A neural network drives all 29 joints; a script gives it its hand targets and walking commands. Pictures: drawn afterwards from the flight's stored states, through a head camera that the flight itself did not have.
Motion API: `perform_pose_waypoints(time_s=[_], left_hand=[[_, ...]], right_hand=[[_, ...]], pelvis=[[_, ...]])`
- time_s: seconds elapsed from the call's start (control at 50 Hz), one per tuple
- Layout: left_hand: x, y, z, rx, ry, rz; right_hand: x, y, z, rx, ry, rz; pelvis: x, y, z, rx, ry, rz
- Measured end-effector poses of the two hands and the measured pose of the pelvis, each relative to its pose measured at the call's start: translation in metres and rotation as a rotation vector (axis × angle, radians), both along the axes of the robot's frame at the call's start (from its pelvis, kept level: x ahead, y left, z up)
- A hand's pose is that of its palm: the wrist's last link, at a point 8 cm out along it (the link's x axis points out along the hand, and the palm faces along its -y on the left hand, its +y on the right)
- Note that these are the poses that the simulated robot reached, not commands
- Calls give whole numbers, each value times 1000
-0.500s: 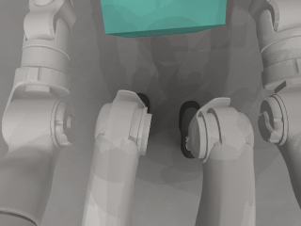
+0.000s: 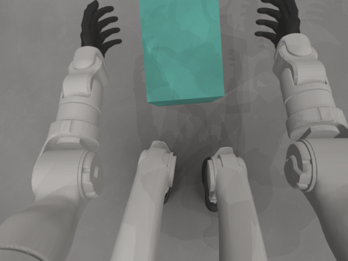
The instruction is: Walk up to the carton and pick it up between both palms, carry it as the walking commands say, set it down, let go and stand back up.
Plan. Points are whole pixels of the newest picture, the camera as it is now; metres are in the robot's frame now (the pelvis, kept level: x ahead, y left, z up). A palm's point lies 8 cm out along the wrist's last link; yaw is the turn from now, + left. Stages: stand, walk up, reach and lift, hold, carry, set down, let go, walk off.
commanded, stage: set down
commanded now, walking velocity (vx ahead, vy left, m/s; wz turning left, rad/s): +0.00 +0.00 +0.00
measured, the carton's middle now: (181, 59) +0.55 +0.05 -0.38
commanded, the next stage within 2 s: let go in 0.62 s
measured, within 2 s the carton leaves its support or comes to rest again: neither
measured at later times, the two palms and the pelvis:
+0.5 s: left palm (30, 15) +0.48 +0.24 +0.03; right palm out of the picture +0.54 -0.14 +0.03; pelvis +0.03 -0.01 +0.14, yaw +1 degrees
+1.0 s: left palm out of the picture +0.40 +0.25 +0.09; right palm out of the picture +0.43 -0.17 +0.09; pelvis +0.07 +0.01 +0.21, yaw +1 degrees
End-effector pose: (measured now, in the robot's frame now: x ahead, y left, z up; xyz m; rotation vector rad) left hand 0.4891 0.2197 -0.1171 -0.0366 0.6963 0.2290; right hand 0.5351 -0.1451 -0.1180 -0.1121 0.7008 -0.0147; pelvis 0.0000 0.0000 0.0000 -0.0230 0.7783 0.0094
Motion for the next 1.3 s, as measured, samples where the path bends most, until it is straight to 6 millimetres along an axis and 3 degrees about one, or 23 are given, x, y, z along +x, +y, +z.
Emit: perform_pose_waypoints(time_s=[0.26, 0.4, 0.54, 0.64, 0.72, 0.78, 0.88, 0.96, 1.1, 1.18, 1.3], left_hand=[[-8, 25, 83, 23, -2, 43], [-2, 21, 125, 4, -19, 23], [-10, 19, 161, 17, -14, 22], [-6, 23, 172, 32, -11, 11], [-3, 14, 166, 27, 1, -31], [-14, 7, 158, 37, 27, -71], [-53, 8, 162, 79, 110, -157], [-82, 22, 191, 100, 135, -167], [-110, 41, 250, 121, 115, -155], [-131, 35, 271, 109, 99, -142], [-184, 10, 283, 82, 156, -148]], right_hand=[[7, -3, 78, -8, -12, 20], [12, 0, 125, -4, -10, 28], [6, 3, 156, 14, -3, 29], [6, 3, 165, 8, 0, 19], [1, 3, 162, -19, 11, 20], [-16, -2, 159, -62, 29, 15], [-64, -14, 166, -111, 86, -22], [-94, -23, 190, -120, 101, -20], [-118, -36, 242, -105, 62, -11], [-139, -41, 257, -86, 72, 11], [-188, -57, 271, -60, 112, -14]], pelvis=[[15, -7, 70, 18, 13, 3], [25, -10, 112, 11, 1, 13], [35, -8, 151, 12, -11, 5], [36, -5, 165, 10, -17, 5], [36, -4, 170, 4, -9, 10], [40, -2, 176, 0, -15, 10], [51, 2, 193, 2, -84, 7], [62, 7, 207, 4, -143, 5], [80, 11, 230, 13, -289, 10], [90, 9, 241, 18, -360, 16], [102, 1, 256, 25, -485, 12]])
